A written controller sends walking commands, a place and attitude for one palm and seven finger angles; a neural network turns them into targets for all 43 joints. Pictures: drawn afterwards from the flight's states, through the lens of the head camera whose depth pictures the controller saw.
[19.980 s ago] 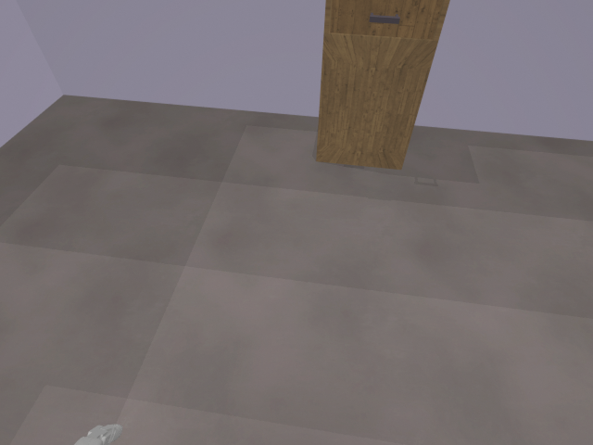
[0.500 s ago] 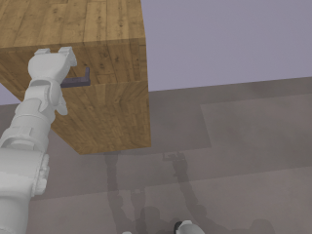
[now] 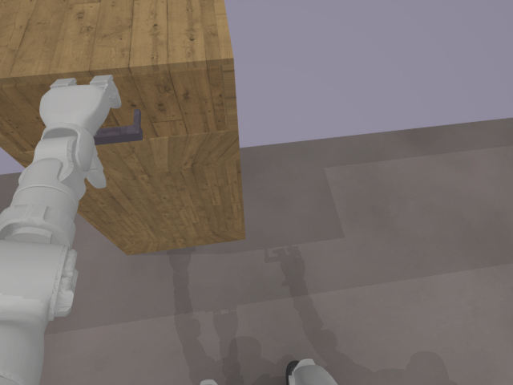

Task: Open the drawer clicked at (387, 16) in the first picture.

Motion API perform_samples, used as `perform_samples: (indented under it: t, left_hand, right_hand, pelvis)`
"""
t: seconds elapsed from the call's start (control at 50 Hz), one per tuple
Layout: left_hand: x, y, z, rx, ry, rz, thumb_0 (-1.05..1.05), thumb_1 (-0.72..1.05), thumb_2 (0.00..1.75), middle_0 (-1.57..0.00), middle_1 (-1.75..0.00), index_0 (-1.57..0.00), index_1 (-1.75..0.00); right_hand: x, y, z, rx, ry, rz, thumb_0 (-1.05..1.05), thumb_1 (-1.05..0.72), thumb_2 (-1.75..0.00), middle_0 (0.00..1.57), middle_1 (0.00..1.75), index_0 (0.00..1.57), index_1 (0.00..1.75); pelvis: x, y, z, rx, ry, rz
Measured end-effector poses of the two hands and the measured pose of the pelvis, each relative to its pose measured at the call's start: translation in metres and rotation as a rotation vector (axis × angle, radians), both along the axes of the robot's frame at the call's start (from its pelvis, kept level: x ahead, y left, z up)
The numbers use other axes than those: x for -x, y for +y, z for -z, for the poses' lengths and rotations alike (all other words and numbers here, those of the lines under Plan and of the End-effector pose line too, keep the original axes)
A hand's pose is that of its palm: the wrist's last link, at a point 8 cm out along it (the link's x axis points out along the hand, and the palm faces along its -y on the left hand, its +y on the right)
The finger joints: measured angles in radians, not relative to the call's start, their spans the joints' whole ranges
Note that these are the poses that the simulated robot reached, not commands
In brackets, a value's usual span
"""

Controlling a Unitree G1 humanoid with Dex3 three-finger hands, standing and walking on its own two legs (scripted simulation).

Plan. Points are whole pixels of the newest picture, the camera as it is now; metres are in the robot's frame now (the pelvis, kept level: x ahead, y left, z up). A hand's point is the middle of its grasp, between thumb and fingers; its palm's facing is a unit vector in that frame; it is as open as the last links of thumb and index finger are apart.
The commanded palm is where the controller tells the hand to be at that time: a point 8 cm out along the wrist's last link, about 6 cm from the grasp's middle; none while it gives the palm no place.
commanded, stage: lower the fingers behind the handle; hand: left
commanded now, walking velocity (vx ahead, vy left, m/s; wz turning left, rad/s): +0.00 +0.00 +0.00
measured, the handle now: (109, 126) +0.56 +0.24 +0.01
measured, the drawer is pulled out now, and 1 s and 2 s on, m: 0.00 0.00 0.00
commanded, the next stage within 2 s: close the thumb around the handle in 1.58 s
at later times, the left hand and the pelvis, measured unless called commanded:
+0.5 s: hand (102, 142) +0.51 +0.23 +0.03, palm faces -0.09 +0.01 -1.00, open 13.8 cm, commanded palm +0.50 +0.23 +0.08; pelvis +0.00 +0.00 -0.01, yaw +0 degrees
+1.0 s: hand (111, 154) +0.51 +0.23 +0.00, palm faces -0.07 +0.01 -1.00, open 13.8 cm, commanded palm +0.50 +0.23 +0.04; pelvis -0.01 +0.00 -0.03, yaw +0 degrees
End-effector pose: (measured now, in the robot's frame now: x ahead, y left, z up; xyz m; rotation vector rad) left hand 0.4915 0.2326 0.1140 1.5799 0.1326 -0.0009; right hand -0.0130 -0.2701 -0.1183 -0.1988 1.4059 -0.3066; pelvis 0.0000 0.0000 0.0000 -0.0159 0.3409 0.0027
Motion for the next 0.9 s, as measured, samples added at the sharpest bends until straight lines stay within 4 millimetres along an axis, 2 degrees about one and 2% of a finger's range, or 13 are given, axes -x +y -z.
perform_samples:
  t: [0.2,0.28,0.44,0.58,0.74,0.9]
  left_hand:
    - [-0.002,-0.003,0.013,0.006,-0.048,0.013,0.00,-0.49,0.30,-0.32,-1.20,-0.31,-1.20]
    - [-0.005,-0.004,0.021,-0.001,-0.034,-0.014,0.00,-0.49,0.30,-0.32,-1.20,-0.31,-1.20]
    - [-0.006,-0.003,0.024,-0.005,-0.017,-0.032,0.00,-0.49,0.30,-0.32,-1.20,-0.33,-1.22]
    - [-0.005,-0.002,0.039,0.008,0.018,-0.017,0.00,-0.49,0.30,-0.32,-1.20,-0.32,-1.21]
    - [-0.002,0.002,0.052,0.015,-0.018,0.004,0.00,-0.49,0.30,-0.32,-1.20,-0.32,-1.20]
    - [-0.003,-0.001,0.058,0.005,-0.042,-0.019,0.00,-0.49,0.30,-0.32,-1.21,-0.31,-1.20]
  right_hand:
    - [0.004,-0.001,0.003,0.004,0.026,-0.016,0.01,-0.90,-0.90,0.21,0.30,0.20,0.30]
    - [0.004,-0.001,0.005,0.002,0.029,-0.016,0.01,-0.90,-0.90,0.21,0.30,0.20,0.30]
    - [0.005,-0.001,0.007,-0.002,0.033,-0.013,0.01,-0.90,-0.90,0.21,0.30,0.20,0.30]
    - [0.007,-0.003,0.008,0.008,0.037,-0.014,0.01,-0.90,-0.90,0.21,0.30,0.20,0.30]
    - [0.010,-0.006,0.014,0.017,0.059,-0.027,0.01,-0.90,-0.90,0.21,0.30,0.20,0.30]
    - [0.009,-0.003,0.020,0.007,0.060,-0.031,0.01,-0.90,-0.90,0.21,0.30,0.20,0.30]
  pelvis:
    - [0.002,0.002,0.006,0.004,0.027,-0.010]
    - [0.002,0.002,0.007,0.005,0.036,-0.009]
    - [0.002,0.000,0.009,0.005,0.043,-0.007]
    - [0.003,-0.001,0.012,0.004,0.056,-0.003]
    - [0.005,-0.001,0.020,0.008,0.081,-0.007]
    - [0.007,0.001,0.025,0.012,0.093,-0.011]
